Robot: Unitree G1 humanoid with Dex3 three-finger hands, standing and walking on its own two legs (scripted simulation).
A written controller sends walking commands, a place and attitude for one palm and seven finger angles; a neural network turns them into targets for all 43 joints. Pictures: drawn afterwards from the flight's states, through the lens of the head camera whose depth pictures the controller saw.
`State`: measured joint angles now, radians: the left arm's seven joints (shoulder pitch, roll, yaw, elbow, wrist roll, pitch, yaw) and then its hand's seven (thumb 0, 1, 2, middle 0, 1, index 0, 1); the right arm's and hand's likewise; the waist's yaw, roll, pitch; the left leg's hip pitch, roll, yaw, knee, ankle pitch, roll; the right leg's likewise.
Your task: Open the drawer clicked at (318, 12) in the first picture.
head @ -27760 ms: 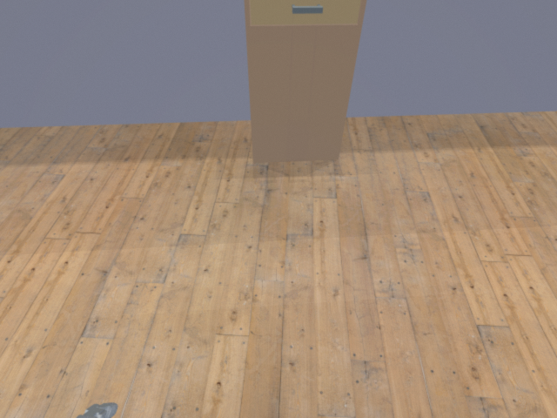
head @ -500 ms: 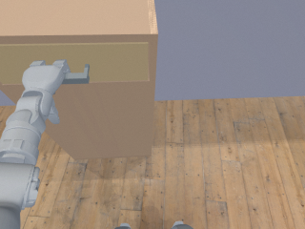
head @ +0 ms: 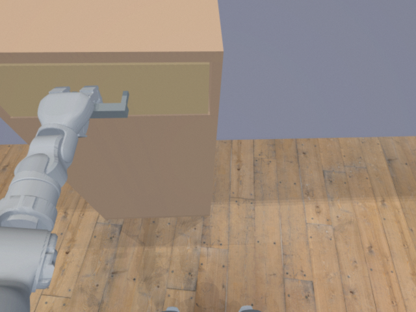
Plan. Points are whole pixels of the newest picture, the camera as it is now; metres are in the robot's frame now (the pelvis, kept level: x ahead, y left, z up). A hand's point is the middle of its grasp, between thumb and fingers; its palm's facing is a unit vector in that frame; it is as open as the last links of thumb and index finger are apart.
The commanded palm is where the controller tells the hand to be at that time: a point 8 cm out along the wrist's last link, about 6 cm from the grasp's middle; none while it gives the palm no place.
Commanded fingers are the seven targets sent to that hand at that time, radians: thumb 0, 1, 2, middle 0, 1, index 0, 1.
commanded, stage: close the thumb around the handle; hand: left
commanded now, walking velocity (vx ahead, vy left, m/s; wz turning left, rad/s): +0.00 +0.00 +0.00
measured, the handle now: (98, 103) +0.51 +0.23 +0.08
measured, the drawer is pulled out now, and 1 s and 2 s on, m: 0.00 0.09 0.20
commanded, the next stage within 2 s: pull the drawer open in 0.10 s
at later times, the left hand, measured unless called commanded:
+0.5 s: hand (78, 133) +0.45 +0.26 +0.05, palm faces -0.05 -0.03 -1.00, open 5.2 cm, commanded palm +0.41 +0.26 +0.11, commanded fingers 0.00 0.90 0.90 -0.40 -1.35 -0.40 -1.35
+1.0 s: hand (69, 166) +0.37 +0.26 +0.05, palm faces -0.02 -0.04 -1.00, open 5.2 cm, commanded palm +0.35 +0.26 +0.11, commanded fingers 0.00 0.90 0.90 -0.40 -1.35 -0.40 -1.35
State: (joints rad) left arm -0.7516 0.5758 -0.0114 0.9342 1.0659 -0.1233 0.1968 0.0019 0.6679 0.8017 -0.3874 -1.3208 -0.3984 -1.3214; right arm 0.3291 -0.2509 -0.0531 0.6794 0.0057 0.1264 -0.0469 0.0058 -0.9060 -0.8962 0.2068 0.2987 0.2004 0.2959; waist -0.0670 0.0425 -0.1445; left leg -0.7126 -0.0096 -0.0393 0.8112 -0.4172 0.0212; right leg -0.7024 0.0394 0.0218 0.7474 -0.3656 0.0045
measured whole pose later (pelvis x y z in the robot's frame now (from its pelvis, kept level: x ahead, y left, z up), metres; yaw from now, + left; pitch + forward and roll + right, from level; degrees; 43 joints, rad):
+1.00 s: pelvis +0.01 +0.00 +0.01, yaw +0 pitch +13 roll -1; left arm -0.31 0.49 -0.04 0.45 1.00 -0.02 0.18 0.00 0.79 0.84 -0.38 -1.35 -0.41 -1.35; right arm 0.20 -0.25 -0.04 0.60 0.01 0.12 -0.04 0.01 -0.91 -0.90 0.21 0.30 0.20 0.30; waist 0.01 0.05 -0.13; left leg -0.55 -0.02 -0.04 0.74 -0.41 0.02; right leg -0.54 0.03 0.03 0.69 -0.37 0.01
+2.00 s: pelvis +0.00 -0.01 +0.01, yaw +1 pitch +8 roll +0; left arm 0.13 0.47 0.00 0.06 0.98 -0.01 0.20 -0.01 0.79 0.82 -0.37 -1.35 -0.42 -1.35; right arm 0.10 -0.22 0.00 0.60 -0.01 0.08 -0.06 0.01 -0.91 -0.90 0.21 0.30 0.20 0.30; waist 0.06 0.06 -0.10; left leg -0.45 -0.02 -0.04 0.72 -0.40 0.01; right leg -0.46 0.03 0.02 0.70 -0.38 -0.01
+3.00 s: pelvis +0.00 -0.01 +0.00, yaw -1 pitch +9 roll -1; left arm 0.71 0.48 0.09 -0.35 0.94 -0.02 0.33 -0.01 0.77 0.79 -0.40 -1.35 -0.40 -1.35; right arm 0.12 -0.25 0.00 0.53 -0.03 0.09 -0.01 0.01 -0.91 -0.90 0.21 0.30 0.20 0.30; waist 0.07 0.05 -0.13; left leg -0.51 0.00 -0.02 0.81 -0.45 0.00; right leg -0.53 0.05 0.04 0.79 -0.41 -0.01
